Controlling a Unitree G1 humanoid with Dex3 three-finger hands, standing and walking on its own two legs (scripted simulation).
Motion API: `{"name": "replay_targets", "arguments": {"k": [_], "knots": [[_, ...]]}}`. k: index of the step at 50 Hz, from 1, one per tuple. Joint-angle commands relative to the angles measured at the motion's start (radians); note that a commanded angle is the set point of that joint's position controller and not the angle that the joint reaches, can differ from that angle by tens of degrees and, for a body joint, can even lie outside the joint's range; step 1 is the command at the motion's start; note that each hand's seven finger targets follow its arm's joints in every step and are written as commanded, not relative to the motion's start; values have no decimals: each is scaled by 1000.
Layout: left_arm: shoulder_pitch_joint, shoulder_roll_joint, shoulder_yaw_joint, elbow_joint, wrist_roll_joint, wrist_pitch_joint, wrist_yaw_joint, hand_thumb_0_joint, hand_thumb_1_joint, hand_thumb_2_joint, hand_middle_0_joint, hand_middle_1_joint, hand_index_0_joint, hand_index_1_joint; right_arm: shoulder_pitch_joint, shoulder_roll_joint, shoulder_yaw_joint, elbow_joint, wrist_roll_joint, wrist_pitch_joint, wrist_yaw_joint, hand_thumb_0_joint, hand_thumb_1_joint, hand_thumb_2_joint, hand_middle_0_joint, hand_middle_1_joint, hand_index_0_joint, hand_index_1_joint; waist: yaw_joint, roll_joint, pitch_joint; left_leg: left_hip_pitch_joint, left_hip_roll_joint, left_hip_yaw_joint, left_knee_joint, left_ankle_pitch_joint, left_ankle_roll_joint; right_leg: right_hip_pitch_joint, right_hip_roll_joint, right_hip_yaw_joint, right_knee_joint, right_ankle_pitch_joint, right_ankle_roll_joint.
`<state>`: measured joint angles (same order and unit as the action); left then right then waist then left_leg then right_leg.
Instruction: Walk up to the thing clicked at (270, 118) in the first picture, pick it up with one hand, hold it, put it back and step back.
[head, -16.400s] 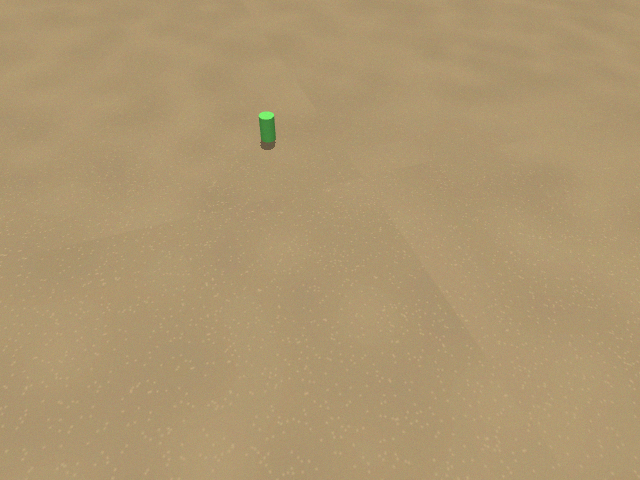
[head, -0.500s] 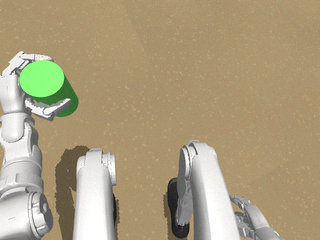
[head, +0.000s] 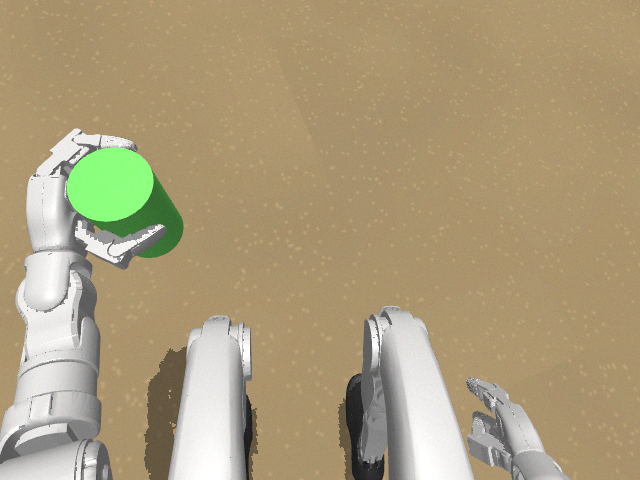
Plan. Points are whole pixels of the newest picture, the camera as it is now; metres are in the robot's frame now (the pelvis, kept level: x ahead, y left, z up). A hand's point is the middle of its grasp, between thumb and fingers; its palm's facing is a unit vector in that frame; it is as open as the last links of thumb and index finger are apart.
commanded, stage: lift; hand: left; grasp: from the side
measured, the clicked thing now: (134, 209) +0.43 +0.21 -0.03
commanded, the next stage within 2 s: hold in 1.54 s
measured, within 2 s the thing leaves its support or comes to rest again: neither
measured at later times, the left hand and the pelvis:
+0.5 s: hand (38, 125) +0.40 +0.21 +0.17, palm faces +0.14 -0.99 -0.04, open 11.1 cm; pelvis +0.04 +0.00 +0.15, yaw +1 degrees
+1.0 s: hand out of the picture +0.40 +0.20 +0.27, palm faces +0.12 -0.99 -0.02, open 11.1 cm; pelvis +0.06 +0.01 +0.23, yaw +2 degrees
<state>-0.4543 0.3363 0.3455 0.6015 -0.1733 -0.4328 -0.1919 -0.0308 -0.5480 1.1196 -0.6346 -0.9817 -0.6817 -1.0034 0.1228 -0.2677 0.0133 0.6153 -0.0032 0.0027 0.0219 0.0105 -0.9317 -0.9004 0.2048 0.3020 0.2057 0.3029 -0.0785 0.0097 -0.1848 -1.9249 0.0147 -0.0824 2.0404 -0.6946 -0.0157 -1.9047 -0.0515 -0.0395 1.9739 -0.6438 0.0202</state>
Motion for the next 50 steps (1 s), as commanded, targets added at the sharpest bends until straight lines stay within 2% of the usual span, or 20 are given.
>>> {"name": "replay_targets", "arguments": {"k": [1, 2, 6, 9, 12, 17, 19, 22, 25, 26, 27, 29, 35, 37, 38, 40, 41, 46, 48, 50], "knots": [[-270, 171, 6, -370, -29, -48, 27, 0, 7, 1210, -1244, -1404, -1274, -1394, 86, -175, -84, -93, 20, -34, -29, 0, -914, -900, 200, 299, 199, 299, 5, 134, -590, 484, -13, 25, -366, 95, 38, 413, 34, -5, -307, 112, -56], [-242, 185, 29, -383, -26, -38, 38, 0, 23, 1213, -1235, -1394, -1261, -1386, 88, -170, -87, -98, 22, -34, -32, 0, -912, -900, 200, 299, 199, 299, 20, 121, -608, 509, -12, 27, -378, 114, 37, 446, 34, -1, -324, 126, -54], [-203, 153, -9, -461, -32, 1, 63, 0, 35, 1207, -1222, -1392, -1253, -1381, 79, -159, -88, -111, 31, -37, -46, 0, -911, -899, 200, 299, 200, 299, 16, 122, -599, 594, -10, 25, -438, 144, 37, 516, 35, 4, -393, 155, -52], [-130, 173, 18, -502, -32, 30, 93, 0, 20, 1219, -1226, -1398, -1254, -1390, 81, -151, -89, -118, 40, -40, -53, 0, -910, -899, 200, 300, 200, 299, 36, 92, -600, 646, -9, 28, -485, 188, 38, 610, 38, 8, -451, 192, -48], [-64, 103, -44, -545, -42, 54, 108, 0, 2, 1227, -1228, -1409, -1258, -1400, 64, -137, -87, -129, 44, -49, -59, 0, -910, -899, 200, 300, 200, 300, 25, 66, -566, 685, -9, 32, -541, 180, 39, 689, 42, 12, -523, 189, -42], [45, 81, -73, -563, -31, 83, 131, 0, 22, 1205, -1230, -1396, -1261, -1385, 76, -137, -89, -123, 52, -64, -68, 0, -912, -898, 200, 300, 200, 300, 20, 80, -487, 836, 2, 1, -652, 255, 26, 728, 45, -8, -590, 256, -43], [25, 106, -51, -583, -30, 81, 142, 0, 17, 1218, -1241, -1414, -1273, -1403, 86, -126, -83, -118, 50, -66, -73, 0, -914, -898, 200, 300, 200, 300, 25, 70, -489, 872, 0, 9, -672, 310, 28, 800, 47, -7, -627, 303, -42], [16, 74, -95, -587, -25, 78, 143, 0, 5, 1214, -1241, -1410, -1272, -1399, 86, -115, -76, -115, 46, -76, -73, 0, -912, -898, 200, 300, 200, 300, 23, 99, -425, 929, 1, 8, -736, 293, 24, 824, 49, -6, -679, 289, -43], [17, 80, -82, -551, -25, 75, 147, 0, 3, 1237, -1255, -1423, -1283, -1416, 91, -113, -75, -109, 45, -85, -75, 0, -907, -898, 200, 300, 200, 300, 28, 76, -394, 963, 0, 17, -782, 289, 25, 891, 49, -2, -740, 291, -42], [58, 59, -113, -534, -20, 78, 142, 0, -1, 1233, -1249, -1420, -1278, -1412, 87, -109, -73, -113, 44, -88, -74, 0, -909, -898, 200, 300, 200, 300, 31, 79, -376, 979, -1, 24, -797, 297, 25, 911, 49, 0, -760, 301, -41], [33, 62, -111, -530, -19, 77, 140, 0, -6, 1222, -1257, -1415, -1284, -1408, 89, -113, -74, -112, 43, -91, -74, 0, -912, -899, 200, 300, 200, 300, 22, 78, -357, 998, 0, 21, -819, 286, 25, 917, 50, -3, -780, 290, -41], [35, 74, -102, -530, -19, 73, 139, 0, 7, 1215, -1263, -1410, -1289, -1403, 103, -112, -72, -107, 42, -94, -73, 0, -912, -898, 200, 300, 200, 300, 29, 76, -376, 1034, -1, 29, -835, 354, 24, 985, 49, -3, -803, 355, -40], [41, 38, -131, -524, -15, 62, 139, 0, 11, 1216, -1265, -1406, -1288, -1403, 95, -107, -71, -109, 35, -97, -66, 0, -913, -899, 200, 300, 200, 300, 42, 94, -312, 1141, 6, 19, -946, 345, 14, 1025, 53, -14, -881, 332, -41], [46, 36, -127, -508, -19, 57, 136, 0, 6, 1207, -1268, -1403, -1291, -1398, 101, -111, -72, -107, 34, -99, -65, 0, -915, -899, 200, 300, 200, 300, 39, 86, -315, 1180, 11, 7, -976, 365, 10, 1045, 56, -22, -895, 346, -41], [48, 65, -96, -501, -19, 52, 138, 0, 10, 1205, -1261, -1392, -1283, -1389, 104, -110, -72, -99, 32, -99, -66, 0, -915, -899, 200, 300, 200, 300, 47, 90, -315, 1180, 8, 15, -978, 384, 12, 1068, 55, -19, -904, 366, -39], [42, 23, -145, -514, -19, 46, 135, 0, 8, 1210, -1267, -1406, -1291, -1401, 110, -100, -64, -107, 29, -100, -66, 0, -916, -899, 200, 300, 200, 300, 37, 72, -320, 1206, 4, 28, -991, 428, 15, 1126, 58, -20, -928, 411, -37], [54, 43, -117, -510, -19, 42, 140, 0, 2, 1227, -1287, -1418, -1308, -1417, 116, -99, -64, -102, 27, -98, -66, 0, -920, -900, 200, 300, 200, 300, 42, 65, -329, 1210, 4, 29, -998, 450, 15, 1151, 58, -20, -935, 431, -37], [35, 10, -151, -481, -16, 32, 138, 0, 6, 1229, -1275, -1413, -1293, -1415, 109, -101, -68, -100, 25, -98, -66, 0, -918, -901, 200, 300, 199, 300, 28, 58, -262, 1258, 8, 32, -1060, 401, 15, 1164, 60, -18, -996, 389, -36], [51, 31, -136, -485, -12, 31, 139, 0, 6, 1211, -1263, -1398, -1282, -1398, 114, -100, -68, -98, 24, -95, -67, 0, -920, -901, 200, 300, 199, 300, 47, 57, -270, 1271, 5, 36, -1076, 432, 12, 1205, 60, -19, -1007, 413, -36], [54, 19, -141, -483, -17, 26, 135, 0, 13, 1227, -1260, -1402, -1279, -1403, 122, -99, -66, -97, 23, -94, -66, 0, -918, -901, 200, 300, 199, 300, 42, 55, -277, 1301, 7, 37, -1090, 465, 11, 1232, 61, -20, -1021, 442, -38]]}}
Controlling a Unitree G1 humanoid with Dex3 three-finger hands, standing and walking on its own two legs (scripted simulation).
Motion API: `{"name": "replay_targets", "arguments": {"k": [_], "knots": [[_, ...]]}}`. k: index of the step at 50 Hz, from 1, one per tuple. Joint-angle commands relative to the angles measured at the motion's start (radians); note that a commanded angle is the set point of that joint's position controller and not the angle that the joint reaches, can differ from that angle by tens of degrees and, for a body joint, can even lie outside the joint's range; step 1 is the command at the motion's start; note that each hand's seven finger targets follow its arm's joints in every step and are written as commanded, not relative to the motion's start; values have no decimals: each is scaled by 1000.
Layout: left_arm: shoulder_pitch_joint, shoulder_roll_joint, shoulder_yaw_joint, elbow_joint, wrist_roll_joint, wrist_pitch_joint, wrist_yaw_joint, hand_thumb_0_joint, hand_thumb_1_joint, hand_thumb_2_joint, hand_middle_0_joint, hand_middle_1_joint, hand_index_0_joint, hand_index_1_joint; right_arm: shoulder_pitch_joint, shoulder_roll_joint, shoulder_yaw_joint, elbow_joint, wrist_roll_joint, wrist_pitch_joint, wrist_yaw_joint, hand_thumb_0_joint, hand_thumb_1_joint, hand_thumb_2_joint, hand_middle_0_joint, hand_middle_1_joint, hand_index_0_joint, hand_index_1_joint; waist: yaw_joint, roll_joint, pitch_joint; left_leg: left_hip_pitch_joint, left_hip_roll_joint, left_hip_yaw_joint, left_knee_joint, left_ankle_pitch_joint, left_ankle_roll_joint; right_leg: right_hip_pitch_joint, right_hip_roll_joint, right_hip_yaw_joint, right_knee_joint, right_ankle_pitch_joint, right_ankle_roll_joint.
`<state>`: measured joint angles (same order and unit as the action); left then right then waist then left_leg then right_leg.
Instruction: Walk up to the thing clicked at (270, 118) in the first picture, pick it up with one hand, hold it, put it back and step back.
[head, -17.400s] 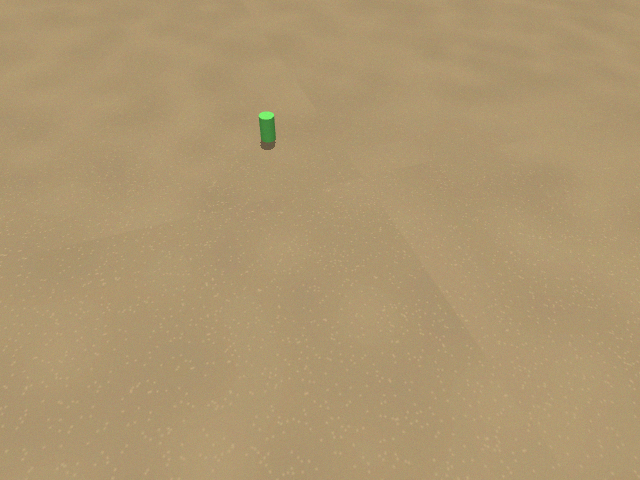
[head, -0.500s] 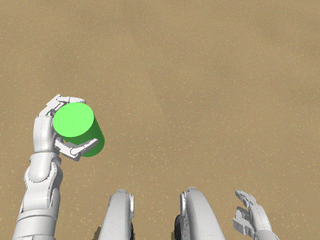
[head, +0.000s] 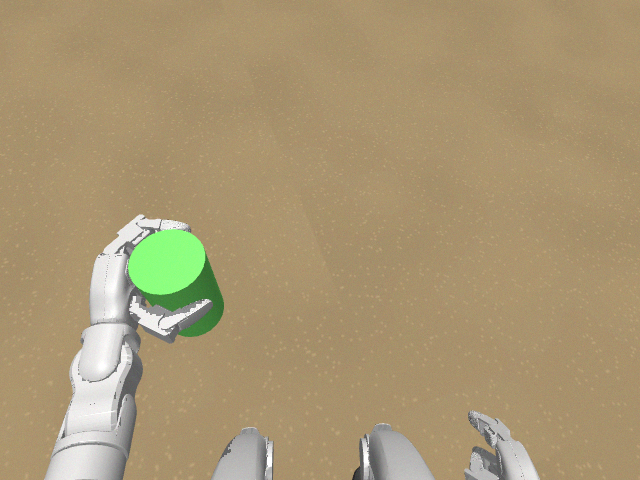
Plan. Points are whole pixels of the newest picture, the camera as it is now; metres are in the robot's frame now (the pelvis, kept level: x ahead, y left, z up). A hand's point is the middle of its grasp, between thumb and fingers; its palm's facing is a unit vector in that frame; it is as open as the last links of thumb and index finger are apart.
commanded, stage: lift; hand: left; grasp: from the side
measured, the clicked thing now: (182, 287) +0.35 +0.17 +0.00
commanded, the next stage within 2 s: hold in 0.54 s
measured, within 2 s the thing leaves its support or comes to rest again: neither
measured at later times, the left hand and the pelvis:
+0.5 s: hand (178, 264) +0.34 +0.16 +0.07, palm faces +0.08 -1.00 +0.00, open 11.1 cm; pelvis +0.01 -0.01 +0.03, yaw +0 degrees
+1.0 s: hand (176, 256) +0.34 +0.16 +0.09, palm faces +0.08 -1.00 +0.00, open 11.0 cm; pelvis +0.02 -0.01 +0.05, yaw +0 degrees
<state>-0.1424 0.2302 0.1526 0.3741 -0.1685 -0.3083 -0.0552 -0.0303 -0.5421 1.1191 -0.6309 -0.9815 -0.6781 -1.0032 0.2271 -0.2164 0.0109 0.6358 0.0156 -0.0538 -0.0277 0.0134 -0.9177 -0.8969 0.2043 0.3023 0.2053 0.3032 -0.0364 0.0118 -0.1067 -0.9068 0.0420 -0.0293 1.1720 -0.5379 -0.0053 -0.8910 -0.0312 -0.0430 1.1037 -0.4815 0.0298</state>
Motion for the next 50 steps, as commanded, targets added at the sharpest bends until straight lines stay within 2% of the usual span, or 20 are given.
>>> {"name": "replay_targets", "arguments": {"k": [1, 5, 6, 7, 10, 12, 13, 16, 17, 20, 22, 24, 26, 29, 32, 34, 43, 46, 49, 50], "knots": [[-262, 113, 41, -257, -23, -98, -2, 0, 33, 1231, -1254, -1404, -1274, -1403, 12, -147, -63, -118, 5, -36, -16, 0, -915, -900, 200, 300, 200, 300, 3, 46, -334, 288, -21, -13, -233, 306, 1, 226, 40, -15, -163, 281, -46], [-265, 121, 52, -243, -20, -105, -3, 0, 47, 1229, -1226, -1384, -1246, -1384, 7, -145, -65, -112, 1, -38, -14, 0, -909, -899, 200, 300, 200, 300, 6, 47, -302, 306, -19, -11, -266, 278, 0, 244, 43, -15, -193, 255, -46], [-274, 120, 54, -247, -21, -110, -5, 0, 53, 1226, -1220, -1379, -1240, -1379, 16, -142, -64, -110, -2, -35, -15, 0, -912, -900, 200, 300, 200, 300, -1, 57, -329, 327, -19, -13, -270, 307, -3, 259, 43, -18, -194, 276, -48], [-254, 111, 53, -225, -25, -109, -5, 0, 58, 1238, -1228, -1389, -1246, -1390, 7, -143, -62, -110, 0, -35, -15, 0, -912, -900, 200, 300, 200, 300, 10, 65, -305, 332, -21, -9, -280, 308, -4, 260, 41, -16, -200, 276, -48], [-261, 103, 48, -215, -29, -114, -16, 0, 63, 1248, -1232, -1393, -1249, -1395, 13, -138, -60, -108, -2, -32, -15, 0, -911, -901, 200, 300, 200, 300, -3, 32, -308, 337, -22, -1, -282, 348, 1, 318, 41, -11, -220, 324, -44], [-262, 111, 46, -210, -27, -114, -25, 0, 38, 1238, -1228, -1391, -1247, -1392, 4, -136, -61, -109, -1, -29, -17, 0, -911, -900, 200, 300, 200, 300, -3, 21, -280, 320, -28, 12, -289, 326, 8, 345, 36, 2, -248, 327, -38], [-272, 122, 63, -221, -29, -117, -24, 0, 32, 1233, -1215, -1382, -1232, -1385, 12, -140, -63, -108, -1, -29, -16, 0, -912, -901, 200, 300, 200, 300, 3, 20, -293, 333, -26, 12, -297, 330, 7, 354, 36, 1, -250, 328, -40], [-260, 114, 59, -212, -24, -122, -26, 0, 42, 1234, -1204, -1378, -1222, -1379, 0, -137, -64, -110, -4, -24, -15, 0, -910, -900, 200, 300, 200, 300, 11, 25, -285, 347, -28, 15, -314, 322, 5, 374, 36, 0, -265, 319, -40], [-254, 103, 49, -197, -25, -122, -30, 0, 41, 1241, -1210, -1382, -1226, -1386, -2, -135, -62, -109, -3, -23, -16, 0, -911, -901, 200, 300, 200, 300, 3, 18, -280, 354, -29, 21, -312, 334, 7, 377, 35, 4, -275, 338, -37], [-270, 114, 65, -196, -32, -131, -33, 0, 60, 1242, -1206, -1371, -1219, -1377, -13, -133, -60, -106, -3, -25, -15, 0, -909, -901, 200, 300, 199, 300, 7, 23, -261, 353, -32, 27, -324, 314, 9, 393, 33, 8, -291, 328, -35], [-280, 103, 53, -208, -30, -134, -34, 0, 76, 1251, -1216, -1385, -1230, -1391, -9, -133, -61, -105, -4, -22, -15, 0, -912, -902, 200, 300, 200, 300, 7, 16, -270, 365, -31, 26, -333, 321, 9, 410, 32, 9, -298, 336, -33], [-259, 111, 64, -185, -30, -134, -36, 0, 69, 1242, -1222, -1380, -1235, -1385, -8, -139, -65, -104, -3, -21, -17, 0, -910, -901, 200, 300, 199, 300, 7, 11, -278, 380, -29, 26, -342, 338, 8, 427, 33, 8, -301, 350, -35], [-282, 98, 43, -199, -26, -134, -41, 0, 73, 1241, -1224, -1382, -1238, -1386, -17, -134, -62, -105, -5, -19, -16, 0, -909, -901, 200, 300, 200, 300, 2, 39, -254, 394, -32, 28, -351, 331, 6, 418, 33, 9, -311, 346, -35], [-293, 109, 60, -195, -32, -137, -43, 0, 88, 1246, -1226, -1383, -1239, -1388, -16, -140, -65, -99, -5, -18, -18, 0, -911, -902, 200, 300, 200, 300, -2, 28, -251, 408, -31, 27, -356, 336, 7, 421, 34, 8, -320, 348, -34], [-276, 90, 52, -190, -35, -138, -44, 0, 81, 1258, -1235, -1399, -1249, -1404, -23, -139, -64, -103, -4, -19, -15, 0, -910, -903, 200, 300, 200, 300, 5, 39, -226, 422, -27, 19, -377, 337, 1, 410, 39, -2, -318, 329, -40], [-273, 93, 53, -186, -34, -138, -42, 0, 75, 1164, -1242, -1369, -1258, -1367, -25, -141, -66, -103, -4, -17, -16, 0, -927, -903, 200, 300, 200, 300, 6, 27, -227, 423, -26, 20, -384, 334, 2, 421, 39, -1, -325, 329, -40], [-272, 105, 61, -201, -26, -138, -36, 0, 89, 1151, -1228, -1350, -1245, -1349, -15, -139, -67, -104, -6, -10, -16, 0, -924, -903, 200, 300, 200, 300, 13, 18, -255, 451, -29, 26, -400, 366, 3, 477, 38, 2, -344, 364, -38], [-287, 84, 40, -204, -32, -138, -38, 0, 97, 1170, -1238, -1370, -1254, -1369, -21, -139, -65, -102, -6, -13, -15, 0, -925, -904, 200, 300, 200, 300, 4, 24, -233, 468, -29, 25, -404, 374, 2, 469, 38, 2, -353, 371, -36], [-278, 106, 57, -198, -28, -134, -36, 0, 84, 1152, -1222, -1349, -1237, -1348, -24, -135, -64, -98, -4, -9, -18, 0, -925, -904, 200, 300, 200, 300, 14, 15, -229, 462, -32, 30, -411, 372, 5, 488, 33, 5, -368, 378, -34], [-254, 82, 40, -188, -29, -129, -37, 0, 78, 1154, -1224, -1350, -1238, -1350, -30, -133, -62, -103, -5, -9, -19, 0, -925, -904, 200, 300, 200, 300, 13, 3, -210, 463, -32, 30, -415, 369, 6, 485, 34, 4, -374, 375, -32]]}}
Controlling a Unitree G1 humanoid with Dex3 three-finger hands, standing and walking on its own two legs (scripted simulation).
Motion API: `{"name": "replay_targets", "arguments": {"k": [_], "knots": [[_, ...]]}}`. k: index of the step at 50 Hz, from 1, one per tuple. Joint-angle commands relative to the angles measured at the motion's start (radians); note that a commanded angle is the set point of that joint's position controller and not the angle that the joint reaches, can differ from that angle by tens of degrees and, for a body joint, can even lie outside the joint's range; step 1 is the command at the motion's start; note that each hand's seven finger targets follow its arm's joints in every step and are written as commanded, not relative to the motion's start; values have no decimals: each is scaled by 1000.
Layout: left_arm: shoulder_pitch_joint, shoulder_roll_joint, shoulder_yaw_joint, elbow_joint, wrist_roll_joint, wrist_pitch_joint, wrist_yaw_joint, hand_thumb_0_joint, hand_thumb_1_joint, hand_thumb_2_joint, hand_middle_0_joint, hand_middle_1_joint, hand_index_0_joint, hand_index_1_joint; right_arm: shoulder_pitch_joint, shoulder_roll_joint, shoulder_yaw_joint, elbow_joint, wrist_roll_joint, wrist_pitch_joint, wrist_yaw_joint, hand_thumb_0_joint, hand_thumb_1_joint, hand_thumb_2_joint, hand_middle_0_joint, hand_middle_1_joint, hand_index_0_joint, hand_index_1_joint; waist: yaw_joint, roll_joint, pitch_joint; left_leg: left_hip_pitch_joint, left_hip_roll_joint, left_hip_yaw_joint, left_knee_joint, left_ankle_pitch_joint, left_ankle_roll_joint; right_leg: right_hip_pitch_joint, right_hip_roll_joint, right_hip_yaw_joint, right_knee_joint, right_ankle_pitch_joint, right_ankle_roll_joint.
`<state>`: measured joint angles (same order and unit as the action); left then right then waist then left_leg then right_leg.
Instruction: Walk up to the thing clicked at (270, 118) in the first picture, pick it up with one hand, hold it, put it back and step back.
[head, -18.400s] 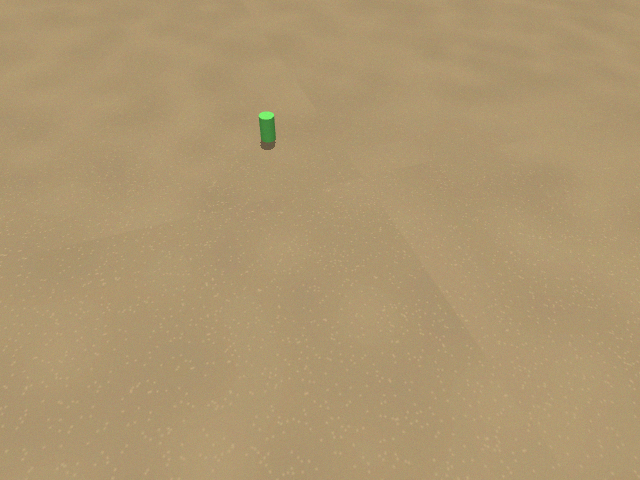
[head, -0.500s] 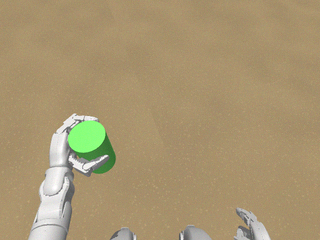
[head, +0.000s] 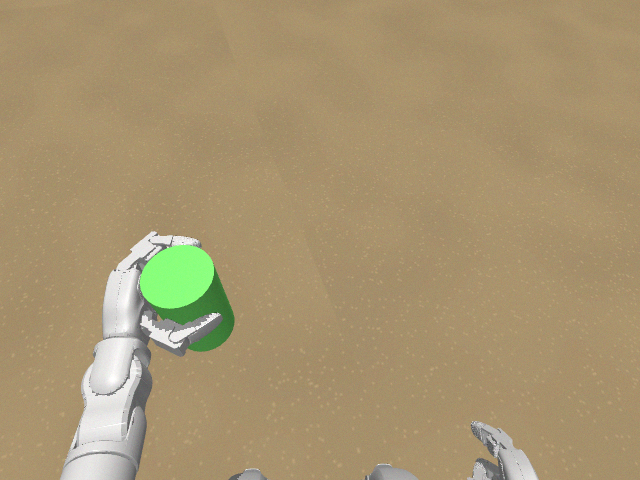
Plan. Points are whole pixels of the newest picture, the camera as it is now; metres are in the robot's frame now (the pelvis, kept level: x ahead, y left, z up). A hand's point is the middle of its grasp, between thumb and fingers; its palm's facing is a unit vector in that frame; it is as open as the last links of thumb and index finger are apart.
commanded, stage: hold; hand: left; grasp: from the side
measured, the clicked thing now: (193, 302) +0.33 +0.16 +0.02
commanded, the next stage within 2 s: none
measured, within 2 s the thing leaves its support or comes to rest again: neither
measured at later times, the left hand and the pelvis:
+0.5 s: hand (180, 289) +0.33 +0.17 +0.05, palm faces +0.07 -1.00 +0.00, open 11.0 cm; pelvis +0.00 +0.00 +0.01, yaw +0 degrees
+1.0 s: hand (182, 290) +0.33 +0.17 +0.05, palm faces +0.06 -1.00 +0.00, open 11.0 cm; pelvis +0.00 +0.00 +0.01, yaw +0 degrees
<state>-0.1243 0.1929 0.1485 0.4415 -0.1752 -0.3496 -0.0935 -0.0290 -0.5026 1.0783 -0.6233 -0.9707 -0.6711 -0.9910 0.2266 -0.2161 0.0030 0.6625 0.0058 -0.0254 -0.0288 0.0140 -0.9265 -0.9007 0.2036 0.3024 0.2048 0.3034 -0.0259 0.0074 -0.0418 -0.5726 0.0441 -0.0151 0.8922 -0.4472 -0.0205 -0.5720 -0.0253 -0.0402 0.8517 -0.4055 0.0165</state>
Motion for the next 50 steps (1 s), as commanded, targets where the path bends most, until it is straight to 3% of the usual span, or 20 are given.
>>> {"name": "replay_targets", "arguments": {"k": [1, 3, 7, 9, 16, 18, 19, 22, 23, 25, 29, 32, 35, 38, 40, 43, 44, 45, 47, 50], "knots": [[-283, 113, 46, -261, -28, -86, 1, 0, 87, 1160, -1230, -1361, -1247, -1360, -22, -132, -54, -128, 5, -39, -17, 0, -924, -904, 200, 300, 200, 300, -2, 5, -287, 137, -32, 14, -135, 292, 20, 175, 30, 0, -118, 310, -20], [-292, 140, 67, -267, -20, -87, 8, 0, 95, 1155, -1217, -1344, -1232, -1344, -32, -135, -57, -128, 6, -38, -16, 0, -918, -903, 200, 300, 199, 300, 7, 26, -277, 137, -33, 15, -148, 272, 18, 174, 29, -1, -123, 286, -22], [-298, 117, 39, -287, -18, -83, 6, 0, 112, 1170, -1224, -1357, -1239, -1356, -36, -133, -56, -131, 6, -38, -14, 0, -917, -903, 200, 300, 200, 300, 1, 32, -269, 159, -30, 11, -163, 279, 15, 170, 34, -6, -127, 286, -25], [-302, 131, 59, -283, -20, -80, 12, 0, 132, 1170, -1215, -1348, -1229, -1348, -33, -132, -55, -128, 7, -36, -15, 0, -914, -903, 200, 300, 200, 300, 12, 32, -270, 157, -30, 9, -169, 271, 14, 182, 34, -8, -134, 275, -26], [-329, 120, 34, -286, -15, -76, 4, 0, 131, 1171, -1220, -1361, -1237, -1358, -31, -134, -57, -128, 5, -41, -16, 0, -916, -903, 200, 300, 200, 300, -6, 28, -277, 176, -34, 16, -170, 284, 19, 193, 30, -2, -150, 299, -21], [-301, 128, 58, -230, -19, -73, 5, 0, 149, 1169, -1220, -1357, -1238, -1354, -39, -133, -55, -123, 6, -40, -17, 0, -913, -903, 200, 300, 200, 300, 1, -9, -239, 147, -36, 19, -174, 254, 23, 193, 27, -1, -162, 277, -17], [-312, 109, 37, -247, -18, -76, 2, 0, 132, 1181, -1230, -1371, -1246, -1369, -37, -126, -53, -123, 5, -41, -14, 0, -917, -904, 200, 300, 200, 300, -2, -4, -240, 148, -36, 18, -176, 246, 24, 197, 24, 0, -164, 271, -17], [-323, 135, 50, -275, -14, -82, 4, 0, 118, 1166, -1228, -1362, -1245, -1360, -33, -136, -59, -122, 4, -41, -14, 0, -916, -903, 200, 300, 200, 300, 6, 43, -283, 184, -34, 16, -179, 292, 16, 202, 29, -4, -153, 298, -24], [-299, 101, 21, -260, -15, -81, 2, 0, 104, 1158, -1226, -1359, -1243, -1356, -35, -134, -57, -125, 5, -42, -12, 0, -919, -904, 200, 300, 199, 300, 0, 25, -262, 185, -30, 10, -185, 297, 14, 201, 33, -10, -147, 298, -25], [-318, 143, 58, -289, -13, -83, 10, 0, 125, 1176, -1231, -1369, -1247, -1367, -25, -135, -60, -120, 4, -43, -11, 0, -919, -904, 200, 300, 200, 300, 9, 36, -304, 193, -32, 12, -175, 333, 15, 223, 30, -6, -146, 333, -24], [-301, 110, 46, -225, -13, -84, 14, 0, 132, 1182, -1220, -1364, -1236, -1363, -32, -132, -58, -118, 4, -43, -9, 0, -916, -904, 199, 300, 200, 300, -1, 10, -242, 168, -28, 11, -184, 284, 17, 187, 32, -8, -151, 291, -23], [-317, 138, 60, -245, -11, -94, 9, 0, 157, 1194, -1225, -1370, -1242, -1368, -28, -140, -63, -117, 3, -44, -5, 0, -913, -904, 200, 300, 200, 300, 8, 41, -270, 179, -26, 3, -188, 294, 10, 189, 36, -13, -141, 281, -29], [-304, 106, 23, -261, -14, -93, 3, 0, 152, 1197, -1238, -1382, -1255, -1380, -28, -132, -57, -123, 4, -43, -4, 0, -917, -905, 200, 300, 200, 300, 6, 33, -282, 188, -29, 10, -181, 329, 13, 218, 33, -9, -145, 326, -26], [-310, 133, 53, -262, -18, -91, 4, 0, 106, 1182, -1231, -1374, -1247, -1373, -23, -136, -60, -117, 7, -44, -5, 0, -922, -906, 199, 300, 199, 300, 7, 35, -295, 208, -30, 12, -175, 354, 15, 219, 31, -6, -147, 348, -23], [-291, 88, 25, -221, -20, -83, 3, 0, 141, 1189, -1229, -1369, -1244, -1368, -28, -134, -60, -117, 5, -43, -3, 0, -915, -905, 199, 300, 199, 300, -4, -7, -235, 167, -29, 11, -182, 299, 19, 196, 31, -7, -159, 308, -21], [-325, 106, 26, -256, -13, -93, 7, 0, 138, 1191, -1223, -1368, -1239, -1367, -37, -134, -60, -119, 4, -43, 0, 0, -911, -904, 199, 300, 199, 300, 7, 29, -242, 170, -29, 12, -193, 272, 14, 187, 32, -10, -158, 273, -26], [-321, 128, 50, -229, -10, -93, 10, 0, 145, 1197, -1222, -1371, -1238, -1371, -34, -140, -64, -117, 5, -42, -2, 0, -913, -904, 200, 300, 200, 300, 2, 15, -237, 169, -29, 12, -193, 266, 17, 182, 32, -8, -159, 269, -25], [-344, 120, 31, -266, -8, -100, 5, 0, 164, 1198, -1226, -1370, -1241, -1369, -39, -135, -61, -119, 4, -43, 0, 0, -912, -904, 199, 300, 200, 300, 3, 33, -239, 170, -31, 11, -197, 255, 16, 187, 31, -8, -161, 261, -25], [-317, 137, 56, -277, -13, -99, 7, 0, 156, 1202, -1237, -1386, -1254, -1384, -33, -135, -61, -123, 6, -44, -2, 0, -915, -905, 200, 300, 200, 300, 12, 24, -296, 201, -32, 14, -189, 293, 18, 219, 29, -5, -159, 300, -23], [-291, 116, 46, -240, -16, -91, 9, 0, 144, 1201, -1227, -1376, -1243, -1376, -38, -135, -59, -120, 7, -46, -2, 0, -915, -905, 199, 300, 199, 300, 9, 20, -258, 187, -30, 10, -195, 291, 15, 208, 32, -10, -158, 293, -25]]}}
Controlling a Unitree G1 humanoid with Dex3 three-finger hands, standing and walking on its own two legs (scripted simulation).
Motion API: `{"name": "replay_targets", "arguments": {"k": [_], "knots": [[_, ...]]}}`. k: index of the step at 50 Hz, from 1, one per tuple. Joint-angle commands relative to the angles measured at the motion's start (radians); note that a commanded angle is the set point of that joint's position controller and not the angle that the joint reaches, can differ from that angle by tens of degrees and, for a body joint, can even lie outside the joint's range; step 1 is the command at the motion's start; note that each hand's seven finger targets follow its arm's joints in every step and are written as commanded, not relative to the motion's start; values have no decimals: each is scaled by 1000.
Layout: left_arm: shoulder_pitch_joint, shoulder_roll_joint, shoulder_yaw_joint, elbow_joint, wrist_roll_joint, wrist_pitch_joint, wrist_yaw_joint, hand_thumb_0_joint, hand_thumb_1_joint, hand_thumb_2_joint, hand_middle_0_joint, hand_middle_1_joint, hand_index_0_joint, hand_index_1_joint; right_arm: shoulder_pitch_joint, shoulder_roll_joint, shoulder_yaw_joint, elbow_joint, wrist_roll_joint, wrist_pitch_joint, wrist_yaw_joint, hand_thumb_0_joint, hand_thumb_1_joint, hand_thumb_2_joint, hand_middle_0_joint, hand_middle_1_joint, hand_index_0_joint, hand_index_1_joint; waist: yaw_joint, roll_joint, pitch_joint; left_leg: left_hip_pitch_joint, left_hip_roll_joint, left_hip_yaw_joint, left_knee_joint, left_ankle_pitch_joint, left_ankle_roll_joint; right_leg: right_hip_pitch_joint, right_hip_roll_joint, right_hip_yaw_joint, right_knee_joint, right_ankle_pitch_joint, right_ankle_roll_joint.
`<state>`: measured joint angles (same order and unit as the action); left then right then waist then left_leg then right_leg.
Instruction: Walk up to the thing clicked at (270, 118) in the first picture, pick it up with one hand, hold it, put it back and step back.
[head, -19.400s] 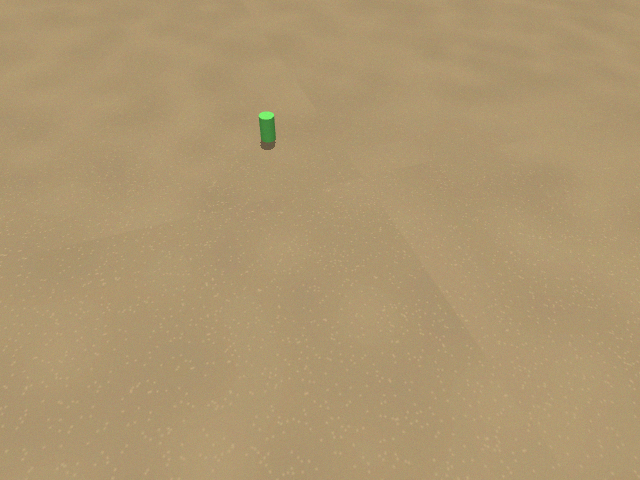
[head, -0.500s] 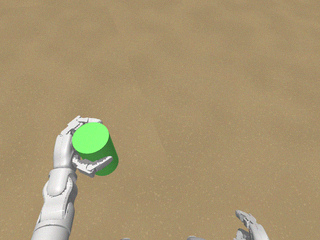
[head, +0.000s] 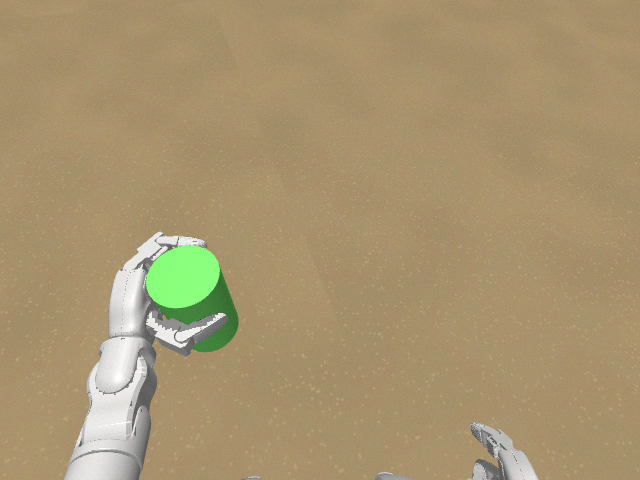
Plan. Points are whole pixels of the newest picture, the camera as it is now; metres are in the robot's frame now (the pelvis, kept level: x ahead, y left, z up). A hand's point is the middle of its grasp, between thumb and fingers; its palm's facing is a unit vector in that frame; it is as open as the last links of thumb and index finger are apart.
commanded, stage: hold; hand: left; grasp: from the side
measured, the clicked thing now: (198, 302) +0.33 +0.16 +0.02
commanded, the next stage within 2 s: crouch in 1.24 s
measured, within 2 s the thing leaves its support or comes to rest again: neither
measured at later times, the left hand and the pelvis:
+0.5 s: hand (188, 294) +0.33 +0.17 +0.05, palm faces +0.07 -1.00 +0.00, open 11.0 cm; pelvis +0.00 +0.00 +0.00, yaw +0 degrees
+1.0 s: hand (188, 292) +0.33 +0.17 +0.05, palm faces +0.07 -1.00 +0.00, open 11.0 cm; pelvis +0.00 +0.00 +0.00, yaw +0 degrees
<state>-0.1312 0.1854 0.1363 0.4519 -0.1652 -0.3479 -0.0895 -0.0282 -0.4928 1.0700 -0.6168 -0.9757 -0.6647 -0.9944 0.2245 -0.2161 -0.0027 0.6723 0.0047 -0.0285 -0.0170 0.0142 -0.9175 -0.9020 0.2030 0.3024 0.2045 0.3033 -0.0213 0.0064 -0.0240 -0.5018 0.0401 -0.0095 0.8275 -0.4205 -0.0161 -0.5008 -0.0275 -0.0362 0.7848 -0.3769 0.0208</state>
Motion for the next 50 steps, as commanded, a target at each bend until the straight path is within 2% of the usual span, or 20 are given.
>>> {"name": "replay_targets", "arguments": {"k": [1, 3, 4, 8, 10, 12, 20, 22, 24, 25, 26, 27, 33, 35, 36, 38, 39, 40, 47, 50], "knots": [[-327, 137, 58, -317, -26, -100, 6, 0, 136, 1196, -1218, -1366, -1232, -1367, -33, -133, -54, -129, 6, -41, -15, 0, -917, -906, 199, 300, 199, 300, 7, 45, -299, 129, -27, 6, -126, 274, 10, 140, 33, -11, -94, 273, -28], [-266, 113, 57, -207, -28, -88, 6, 0, 150, 1214, -1231, -1380, -1244, -1382, -35, -131, -51, -127, 8, -39, -16, 0, -915, -906, 199, 300, 199, 300, -1, -31, -246, 80, -29, 11, -123, 239, 19, 139, 29, -8, -108, 257, -21], [-310, 140, 75, -271, -30, -95, 8, 0, 145, 1215, -1232, -1380, -1245, -1382, -39, -132, -53, -128, 8, -41, -16, 0, -913, -906, 199, 300, 199, 300, 7, 1, -261, 93, -31, 13, -126, 230, 19, 136, 27, -3, -111, 249, -22], [-317, 93, 16, -245, -23, -94, -5, 0, 153, 1209, -1230, -1377, -1244, -1378, -38, -133, -54, -126, 6, -43, -14, 0, -910, -905, 199, 300, 199, 300, -12, 24, -244, 105, -29, 12, -130, 235, 14, 110, 31, -9, -102, 248, -26], [-366, 158, 68, -337, -23, -105, 5, 0, 142, 1203, -1223, -1377, -1239, -1376, -29, -132, -56, -126, 6, -43, -14, 0, -914, -905, 199, 300, 199, 300, 13, 64, -331, 137, -27, 6, -124, 286, 9, 145, 32, -10, -88, 282, -30], [-272, 119, 57, -243, -29, -96, 2, 0, 113, 1194, -1230, -1377, -1246, -1377, -28, -135, -54, -127, 7, -42, -15, 0, -919, -906, 199, 300, 199, 300, 5, -1, -288, 111, -26, 5, -123, 280, 15, 152, 32, -13, -90, 284, -26], [-336, 131, 58, -260, -28, -104, -5, 0, 108, 1211, -1227, -1380, -1241, -1382, -31, -138, -56, -125, 5, -42, -14, 0, -915, -906, 199, 300, 199, 300, -1, 24, -293, 117, -27, 9, -117, 275, 15, 130, 30, -7, -92, 279, -27], [-276, 105, 52, -195, -32, -100, -11, 0, 117, 1216, -1238, -1390, -1252, -1392, -31, -135, -55, -126, 5, -40, -15, 0, -919, -907, 199, 300, 199, 300, -5, -16, -261, 93, -30, 8, -117, 249, 20, 130, 28, -7, -100, 263, -22], [-326, 139, 61, -305, -32, -114, -8, 0, 92, 1208, -1234, -1389, -1251, -1389, -38, -132, -55, -131, 6, -43, -9, 0, -920, -907, 199, 300, 200, 300, 16, 63, -311, 122, -32, 14, -119, 272, 13, 138, 29, -5, -93, 275, -29], [-287, 106, 42, -209, -26, -106, -9, 0, 85, 1204, -1238, -1388, -1253, -1390, -31, -137, -57, -124, 7, -43, -10, 0, -925, -908, 199, 300, 199, 300, -10, 21, -261, 111, -27, 7, -123, 251, 13, 106, 33, -11, -89, 249, -28], [-281, 110, 50, -208, -26, -105, -6, 0, 91, 1213, -1229, -1386, -1244, -1389, -35, -142, -60, -127, 7, -42, -11, 0, -920, -908, 199, 300, 199, 300, -4, 13, -244, 91, -26, 6, -126, 231, 14, 97, 34, -11, -91, 234, -30], [-336, 143, 70, -285, -29, -117, -3, 0, 114, 1202, -1228, -1370, -1239, -1374, -36, -138, -60, -130, 5, -41, -11, 0, -918, -908, 199, 300, 199, 300, 3, 31, -283, 100, -29, 9, -119, 240, 15, 118, 30, -8, -95, 247, -27], [-347, 154, 69, -306, -26, -126, 0, 0, 131, 1217, -1222, -1375, -1235, -1378, -32, -135, -53, -127, 5, -44, -14, 0, -917, -907, 199, 300, 199, 300, 1, 30, -312, 107, -31, 12, -110, 247, 17, 136, 27, -1, -90, 263, -25], [-315, 118, 40, -261, -22, -116, 1, 0, 124, 1210, -1231, -1380, -1246, -1382, -34, -130, -49, -129, 5, -44, -16, 0, -920, -908, 199, 300, 199, 300, -6, 28, -286, 110, -30, 12, -112, 252, 15, 126, 30, -4, -92, 263, -26], [-317, 134, 63, -283, -30, -113, 2, 0, 116, 1219, -1227, -1380, -1240, -1384, -25, -139, -56, -128, 6, -44, -18, 0, -918, -908, 199, 300, 199, 300, -3, 27, -316, 124, -28, 8, -113, 265, 15, 133, 31, -5, -92, 274, -26], [-306, 117, 48, -235, -29, -104, 2, 0, 97, 1215, -1232, -1382, -1244, -1387, -26, -136, -52, -119, 9, -43, -20, 0, -919, -908, 199, 300, 199, 300, -12, 2, -259, 100, -27, 7, -119, 245, 17, 118, 30, -8, -95, 258, -25], [-340, 140, 59, -297, -30, -112, 4, 0, 71, 1205, -1228, -1381, -1241, -1385, -30, -133, -52, -119, 8, -45, -17, 0, -923, -908, 199, 300, 199, 300, 3, 38, -290, 113, -27, 6, -120, 260, 13, 132, 31, -8, -92, 264, -28], [-295, 132, 62, -217, -23, -99, 8, 0, 93, 1205, -1228, -1377, -1240, -1381, -29, -132, -51, -120, 8, -43, -20, 0, -922, -908, 199, 300, 199, 300, -1, 22, -284, 109, -30, 11, -111, 276, 15, 130, 30, -6, -93, 283, -26], [-341, 126, 48, -214, -19, -92, 7, 0, 97, 1213, -1234, -1384, -1246, -1388, -28, -133, -52, -120, 7, -40, -19, 0, -918, -907, 199, 300, 199, 300, -12, 6, -255, 96, -29, 15, -114, 260, 18, 120, 29, -4, -104, 276, -25], [-303, 112, 51, -231, -27, -96, 8, 0, 102, 1199, -1219, -1374, -1233, -1376, -21, -134, -55, -121, 5, -45, -16, 0, -919, -907, 199, 300, 199, 300, 0, 27, -305, 126, -26, 5, -119, 287, 13, 138, 33, -13, -87, 284, -30]]}}
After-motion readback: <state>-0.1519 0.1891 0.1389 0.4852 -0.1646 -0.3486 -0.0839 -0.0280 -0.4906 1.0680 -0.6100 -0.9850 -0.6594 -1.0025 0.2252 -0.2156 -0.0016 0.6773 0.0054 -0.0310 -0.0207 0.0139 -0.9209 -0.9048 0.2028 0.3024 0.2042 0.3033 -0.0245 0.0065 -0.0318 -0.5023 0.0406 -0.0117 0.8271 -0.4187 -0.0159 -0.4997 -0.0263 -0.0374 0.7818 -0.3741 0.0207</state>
